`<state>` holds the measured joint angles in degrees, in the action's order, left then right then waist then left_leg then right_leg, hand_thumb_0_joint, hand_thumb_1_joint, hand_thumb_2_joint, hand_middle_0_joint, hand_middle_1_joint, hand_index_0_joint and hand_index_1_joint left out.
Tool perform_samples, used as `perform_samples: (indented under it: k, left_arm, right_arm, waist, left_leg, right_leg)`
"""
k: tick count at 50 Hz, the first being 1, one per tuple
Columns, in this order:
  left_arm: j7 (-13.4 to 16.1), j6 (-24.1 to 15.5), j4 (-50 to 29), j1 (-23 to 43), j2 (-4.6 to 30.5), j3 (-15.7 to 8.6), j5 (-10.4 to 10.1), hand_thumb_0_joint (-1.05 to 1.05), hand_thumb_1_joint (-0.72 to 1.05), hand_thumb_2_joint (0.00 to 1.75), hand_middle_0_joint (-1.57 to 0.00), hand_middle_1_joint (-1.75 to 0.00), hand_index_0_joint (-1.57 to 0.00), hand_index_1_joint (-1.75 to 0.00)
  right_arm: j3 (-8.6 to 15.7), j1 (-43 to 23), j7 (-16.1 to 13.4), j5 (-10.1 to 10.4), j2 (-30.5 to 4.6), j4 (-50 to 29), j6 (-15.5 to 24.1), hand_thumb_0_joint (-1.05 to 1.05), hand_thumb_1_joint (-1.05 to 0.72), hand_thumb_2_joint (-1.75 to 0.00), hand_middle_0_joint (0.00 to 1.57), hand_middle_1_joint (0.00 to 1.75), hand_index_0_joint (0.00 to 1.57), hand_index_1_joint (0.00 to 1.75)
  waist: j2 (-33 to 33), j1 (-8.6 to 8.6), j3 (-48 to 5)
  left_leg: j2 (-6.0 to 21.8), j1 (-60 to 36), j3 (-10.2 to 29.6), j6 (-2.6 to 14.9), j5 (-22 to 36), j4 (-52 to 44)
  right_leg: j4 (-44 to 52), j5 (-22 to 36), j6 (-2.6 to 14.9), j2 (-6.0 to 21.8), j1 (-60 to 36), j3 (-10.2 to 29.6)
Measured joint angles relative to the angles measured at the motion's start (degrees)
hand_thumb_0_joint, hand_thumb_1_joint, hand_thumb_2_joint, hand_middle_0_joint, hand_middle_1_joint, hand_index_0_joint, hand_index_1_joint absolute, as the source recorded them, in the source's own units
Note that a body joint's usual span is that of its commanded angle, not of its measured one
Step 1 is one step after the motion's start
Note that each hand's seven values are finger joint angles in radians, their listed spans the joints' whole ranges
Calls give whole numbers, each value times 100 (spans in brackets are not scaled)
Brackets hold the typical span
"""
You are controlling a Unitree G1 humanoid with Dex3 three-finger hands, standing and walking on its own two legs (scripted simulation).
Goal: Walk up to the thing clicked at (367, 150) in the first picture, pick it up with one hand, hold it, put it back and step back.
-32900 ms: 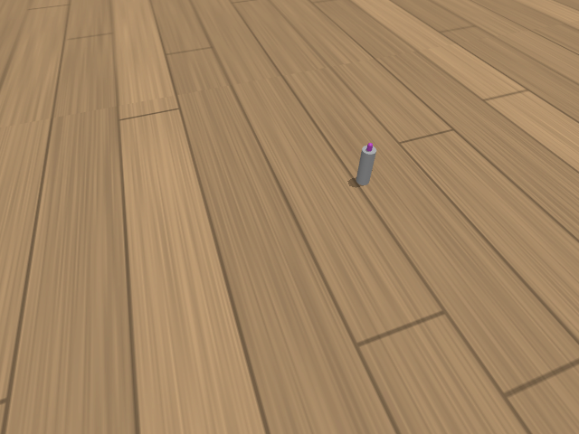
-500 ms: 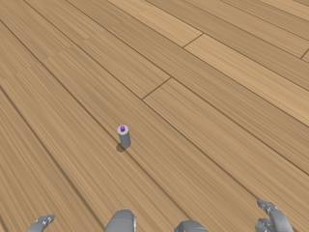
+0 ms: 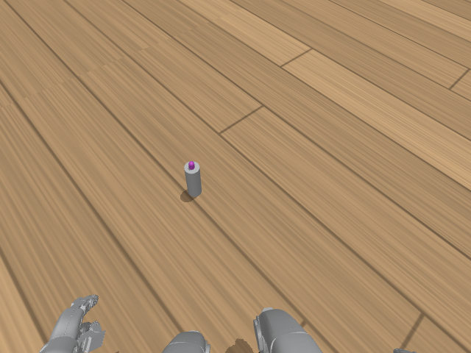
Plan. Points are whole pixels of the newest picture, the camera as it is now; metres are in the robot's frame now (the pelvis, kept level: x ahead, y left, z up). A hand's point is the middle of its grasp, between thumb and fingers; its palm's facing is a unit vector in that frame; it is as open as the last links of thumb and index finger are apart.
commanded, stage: step back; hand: left
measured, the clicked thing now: (193, 177) +0.83 +0.19 -0.64
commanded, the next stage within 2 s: stand in 1.44 s
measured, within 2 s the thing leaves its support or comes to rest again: neither
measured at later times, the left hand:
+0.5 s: hand out of the picture -0.10 +0.23 -0.13, palm faces +0.00 -0.90 -0.44, open 7.4 cm
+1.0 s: hand out of the picture -0.11 +0.19 -0.14, palm faces +0.07 -0.92 -0.38, open 7.4 cm
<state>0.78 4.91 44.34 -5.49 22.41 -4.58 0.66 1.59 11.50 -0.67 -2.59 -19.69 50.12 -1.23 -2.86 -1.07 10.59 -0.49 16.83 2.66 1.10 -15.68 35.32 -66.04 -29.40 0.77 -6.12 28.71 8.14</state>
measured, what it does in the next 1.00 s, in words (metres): walks backwards: right foot, then left foot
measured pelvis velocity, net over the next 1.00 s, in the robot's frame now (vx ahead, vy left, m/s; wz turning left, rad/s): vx -0.16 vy -0.08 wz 0.05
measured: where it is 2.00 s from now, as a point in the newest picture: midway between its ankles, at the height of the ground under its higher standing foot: outside the picture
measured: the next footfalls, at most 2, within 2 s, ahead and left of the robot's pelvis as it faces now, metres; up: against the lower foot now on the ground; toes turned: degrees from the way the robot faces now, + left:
right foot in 0.24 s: -0.10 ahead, -0.17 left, +0.00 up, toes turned -1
left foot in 0.58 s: -0.17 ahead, +0.08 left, +0.00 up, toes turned +0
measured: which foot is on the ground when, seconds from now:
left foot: down 0.00-0.26, up 0.28-0.56, down 0.58-0.90, up 0.92-1.00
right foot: up 0.00-0.22, down 0.24-0.60, up 0.62-0.86, down 0.88-1.00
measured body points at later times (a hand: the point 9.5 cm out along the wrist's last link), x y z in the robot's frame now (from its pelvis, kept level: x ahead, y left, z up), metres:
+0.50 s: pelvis -0.17 -0.05 +0.00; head -0.14 -0.07 +0.45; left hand -0.10 +0.27 -0.10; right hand -0.10 -0.37 -0.13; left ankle -0.20 +0.10 -0.68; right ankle -0.14 -0.17 -0.73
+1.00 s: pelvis -0.16 -0.08 +0.00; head -0.15 -0.09 +0.45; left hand -0.11 +0.24 -0.11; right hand -0.09 -0.39 -0.13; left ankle -0.20 +0.06 -0.69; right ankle -0.11 -0.17 -0.73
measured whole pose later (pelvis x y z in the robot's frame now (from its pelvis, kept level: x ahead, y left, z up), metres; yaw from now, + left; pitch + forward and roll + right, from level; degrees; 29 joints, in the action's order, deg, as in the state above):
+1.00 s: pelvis -0.16 -0.08 +0.00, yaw +3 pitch -3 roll +0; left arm -1.1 -2.5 55.0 -12.7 19.9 -4.1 2.1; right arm 3.4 14.5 0.2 -1.6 -22.7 54.7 -0.7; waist 2.0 0.9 4.3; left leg -1.0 17.9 4.7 1.0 -30.6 52.5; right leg -35.5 -15.5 2.8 0.2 17.0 -3.7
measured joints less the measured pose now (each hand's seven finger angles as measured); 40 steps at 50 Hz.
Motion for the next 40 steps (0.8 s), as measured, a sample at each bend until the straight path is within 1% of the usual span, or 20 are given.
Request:
perform_samples:
  k: [2, 5, 8, 11, 12, 13, 14, 16, 17, 19, 22, 24, 26, 28, 30, 31, 33, 34, 37, 40]
  left_arm:
    - [-38, -18, 29, -137, 7, -7, -12, 1, 90, 89, -20, -30, -20, -30]
    - [-56, -35, 100, -319, 45, -38, 18, 0, 90, 89, -20, -30, -20, -30]
    - [-59, -49, 191, -432, 100, -33, 32, 1, 90, 90, -20, -30, -20, -30]
    - [-85, -115, 325, -503, 124, -15, 26, 1, 90, 90, -20, -30, -20, -30]
    - [-84, -148, 424, -478, 57, -22, 35, 1, 90, 90, -20, -30, -20, -30]
    - [-95, -162, 518, -449, -58, -8, 59, 1, 90, 90, -20, -30, -20, -30]
    - [-128, -169, 548, -497, -130, 17, 94, 1, 90, 90, -20, -30, -20, -30]
    - [-169, -152, 542, -674, -154, 63, 142, 1, 90, 89, -20, -30, -20, -30]
    - [-160, -144, 558, -755, -164, 70, 155, 1, 90, 89, -20, -30, -21, -30]
    - [-128, -146, 613, -845, -216, 84, 168, 1, 90, 89, -20, -30, -21, -30]
    - [-110, -244, 619, -850, -247, 55, 198, 1, 90, 89, -20, -30, -21, -30]
    - [-108, -338, 574, -812, -221, 29, 224, 1, 90, 89, -20, -30, -21, -30]
    - [-111, -406, 528, -739, -167, -3, 237, 1, 90, 89, -20, -30, -21, -30]
    - [-128, -436, 491, -661, -80, -15, 220, 1, 90, 89, -20, -30, -21, -30]
    - [-117, -416, 512, -615, 74, -39, 194, 1, 90, 89, -20, -30, -21, -30]
    - [-99, -393, 554, -665, 107, -51, 162, 1, 90, 89, -20, -30, -21, -30]
    - [-109, -357, 736, -781, 76, -40, 138, 1, 90, 89, -20, -30, -20, -30]
    - [-141, -348, 820, -802, 74, -24, 122, 1, 90, 90, -20, -30, -20, -30]
    - [-224, -414, 909, -860, 108, -16, 69, 1, 90, 90, -20, -30, -20, -30]
    - [-273, -457, 984, -875, 118, -25, 66, 1, 90, 90, -20, -30, -20, -30]
  right_arm:
    - [12, -53, -20, 9, -22, -57, 9, 1, -90, -90, 21, 30, 21, 30]
    - [60, -203, -42, 26, -80, -210, 37, 1, -90, -90, 21, 30, 21, 30]
    - [80, -414, -54, 40, -168, -387, 32, 1, -90, -90, 21, 30, 21, 30]
    - [77, -631, -29, 45, -305, -515, -36, 1, -90, -90, 21, 30, 21, 30]
    - [94, -714, -20, 63, -388, -510, -71, 1, -90, -90, 21, 30, 21, 30]
    - [129, -764, -21, 84, -481, -474, -116, 1, -90, -90, 21, 30, 21, 30]
    - [162, -739, -38, 102, -511, -429, -163, 1, -90, -90, 21, 30, 20, 30]
    - [205, -566, -85, 122, -430, -311, -242, 1, -90, -90, 20, 30, 20, 30]
    - [200, -483, -74, 137, -401, -246, -263, 1, -91, -90, 20, 30, 20, 30]
    - [182, -305, -36, 169, -430, -168, -246, 1, -91, -90, 20, 30, 20, 29]
    - [187, -16, -15, 162, -488, -62, -170, 1, -91, -90, 20, 30, 20, 29]
    - [185, 167, 9, 145, -497, 66, -133, 1, -91, -90, 20, 30, 20, 29]
    - [173, 339, 50, 109, -459, 237, -116, 1, -91, -90, 20, 30, 20, 29]
    - [160, 472, 101, 74, -382, 401, -84, 1, -91, -90, 20, 30, 20, 29]
    - [173, 462, 127, 21, -179, 568, -14, 1, -91, -90, 20, 30, 20, 29]
    - [174, 484, 143, -17, -92, 592, 29, 1, -91, -90, 20, 30, 20, 29]
    - [152, 597, 187, -19, -43, 573, 111, 1, -91, -90, 21, 30, 20, 30]
    - [147, 631, 199, -11, -30, 575, 144, 1, -90, -90, 21, 30, 20, 30]
    - [124, 616, 201, -16, -4, 568, 211, 1, -90, -90, 21, 30, 21, 30]
    - [150, 529, 216, -4, -40, 494, 270, 1, -90, -90, 21, 30, 21, 30]
  waist:
    - [5, 59, -98]
    - [0, 113, -126]
    - [0, 188, -55]
    - [69, 255, -13]
    - [246, 237, 45]
    - [529, 157, 117]
    - [659, 98, 79]
    - [475, 253, -157]
    - [358, 339, -254]
    - [319, 339, -392]
    - [436, 288, -539]
    - [527, 270, -584]
    - [568, 231, -631]
    - [528, 194, -669]
    - [169, 236, -570]
    - [33, 270, -583]
    - [85, 149, -771]
    - [127, 85, -816]
    - [112, 69, -818]
    - [88, 53, -743]
  left_leg:
    - [107, 107, -44, -30, 214, -186]
    - [223, 314, -99, -68, 445, -267]
    - [339, 563, -194, -113, 599, -166]
    - [470, 895, -267, -233, 693, 108]
    - [577, 997, -175, -273, 712, 242]
    - [686, 1065, 32, -194, 729, 341]
    - [607, 1172, 254, -131, 305, 511]
    - [124, 1385, 399, -159, -775, 1351]
    - [-92, 1425, 403, -158, -972, 1806]
    - [-398, 1414, 497, -147, -953, 2527]
    - [-494, 1137, 529, -191, -797, 2860]
    - [-377, 741, 439, -239, -842, 2420]
    - [-195, 294, 254, -258, -1107, 1625]
    - [-53, -212, 62, -189, -1303, 546]
    - [-237, -568, -107, -90, -539, -137]
    - [-300, -657, -193, -65, -437, -229]
    - [-227, -659, -116, 58, -451, -264]
    - [-175, -689, -51, 110, -441, -322]
    - [-71, -827, -28, 36, -265, -589]
    - [-11, -869, -56, -69, -270, -610]
  right_leg:
    - [-502, 98, -32, -83, -32, 126]
    - [-281, 102, -179, 49, -402, 144]
    - [779, 5, -256, 326, -906, -15]
    - [2372, 311, -181, 586, -1490, -310]
    - [2661, 444, -170, 505, -1608, -428]
    - [2711, 545, -142, 344, -1657, -600]
    - [2667, 593, -116, 303, -1615, -716]
    - [2501, 627, -34, 505, -1384, -595]
    - [2530, 696, -7, 616, -1318, -487]
    - [2754, 909, -1, 758, -1279, -463]
    - [2954, 1144, -18, 802, -1139, -587]
    - [2982, 1213, -6, 782, -1057, -716]
    - [2954, 1224, 19, 802, -1002, -904]
    - [2853, 1202, -3, 873, -944, -1074]
    - [2598, 1075, -12, 1077, -900, -931]
    - [2383, 780, 6, 1067, -847, -780]
    - [1913, 344, 8, 871, -682, -777]
    - [1716, 309, 16, 797, -627, -802]
    - [1708, 535, 33, 760, -551, -797]
    - [2155, 640, 9, 805, -633, -833]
